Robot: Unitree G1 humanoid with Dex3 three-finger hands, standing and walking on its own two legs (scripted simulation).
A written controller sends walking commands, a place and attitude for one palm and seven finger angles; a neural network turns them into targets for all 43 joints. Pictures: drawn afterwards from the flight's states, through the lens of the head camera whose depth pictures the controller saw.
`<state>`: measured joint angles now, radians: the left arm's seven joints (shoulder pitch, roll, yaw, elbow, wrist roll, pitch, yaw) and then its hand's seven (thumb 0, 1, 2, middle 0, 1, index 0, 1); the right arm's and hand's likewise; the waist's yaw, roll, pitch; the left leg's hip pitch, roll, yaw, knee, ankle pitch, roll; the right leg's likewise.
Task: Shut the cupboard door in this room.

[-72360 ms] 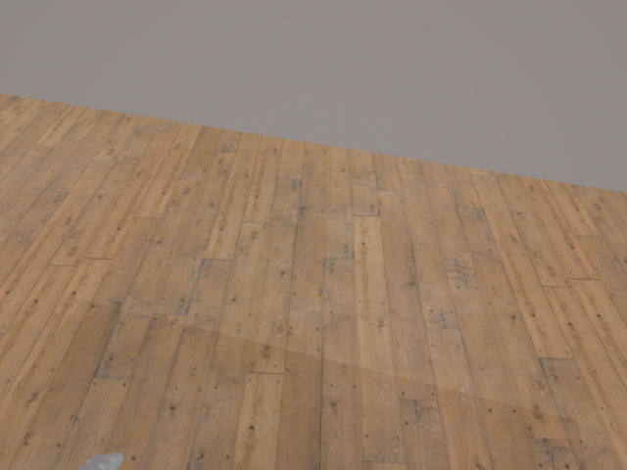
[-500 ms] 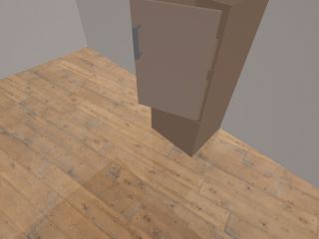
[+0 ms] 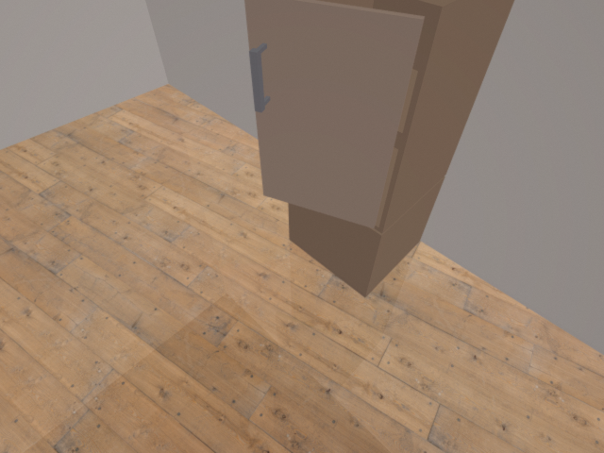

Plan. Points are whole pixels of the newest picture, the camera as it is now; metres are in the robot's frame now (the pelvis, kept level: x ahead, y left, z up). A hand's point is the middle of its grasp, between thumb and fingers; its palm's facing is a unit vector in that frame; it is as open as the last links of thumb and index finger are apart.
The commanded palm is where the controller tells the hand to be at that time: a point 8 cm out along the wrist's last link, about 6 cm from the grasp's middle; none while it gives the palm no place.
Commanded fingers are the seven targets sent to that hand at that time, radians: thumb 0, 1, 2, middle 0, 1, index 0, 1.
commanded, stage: walk to a spot facing it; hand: left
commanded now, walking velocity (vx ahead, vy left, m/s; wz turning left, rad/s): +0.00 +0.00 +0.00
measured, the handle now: (261, 78) +0.89 +0.14 +0.06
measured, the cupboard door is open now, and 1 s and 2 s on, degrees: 21 21 21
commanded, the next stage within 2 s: none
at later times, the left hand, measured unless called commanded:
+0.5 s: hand out of the picture +0.00 +0.22 -0.21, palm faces +0.22 -0.95 -0.21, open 7.4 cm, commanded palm none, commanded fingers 0.00 0.90 0.90 -0.20 -0.30 -0.20 -0.30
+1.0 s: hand out of the picture -0.02 +0.21 -0.16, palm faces +0.49 -0.81 -0.32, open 7.4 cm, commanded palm none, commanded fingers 0.00 0.90 0.90 -0.20 -0.30 -0.20 -0.30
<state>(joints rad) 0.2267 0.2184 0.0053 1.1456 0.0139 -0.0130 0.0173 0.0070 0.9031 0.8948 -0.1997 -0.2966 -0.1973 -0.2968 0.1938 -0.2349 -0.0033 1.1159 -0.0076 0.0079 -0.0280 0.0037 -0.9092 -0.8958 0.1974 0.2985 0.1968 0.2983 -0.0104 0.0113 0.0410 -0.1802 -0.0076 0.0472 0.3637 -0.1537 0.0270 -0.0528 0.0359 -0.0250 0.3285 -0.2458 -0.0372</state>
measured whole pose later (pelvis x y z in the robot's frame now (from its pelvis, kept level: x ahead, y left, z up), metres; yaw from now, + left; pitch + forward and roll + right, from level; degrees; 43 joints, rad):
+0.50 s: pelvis +0.00 +0.02 -0.03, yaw +13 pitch -2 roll +0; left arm 0.22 0.21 0.06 1.00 0.02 0.04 0.03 0.01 0.90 0.89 -0.20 -0.30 -0.20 -0.30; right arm 0.25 -0.18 -0.04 0.99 -0.02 0.06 0.00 0.00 -0.91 -0.90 0.20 0.30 0.20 0.30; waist -0.03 -0.03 0.12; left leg -0.36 0.00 0.06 0.71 -0.28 0.04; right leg -0.23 -0.07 -0.15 0.84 -0.55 0.01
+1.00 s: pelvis +0.02 -0.02 -0.01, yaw +33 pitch +1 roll +2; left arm 0.18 0.21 0.05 0.89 0.04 0.02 0.03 0.01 0.90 0.89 -0.20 -0.30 -0.20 -0.30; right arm 0.19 -0.27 -0.10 0.89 -0.02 0.08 0.02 0.01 -0.91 -0.90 0.19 0.30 0.19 0.30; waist -0.05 0.03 0.11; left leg -0.52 -0.02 -0.01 1.06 -0.44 -0.04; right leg -0.23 -0.07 -0.09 0.56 -0.34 0.00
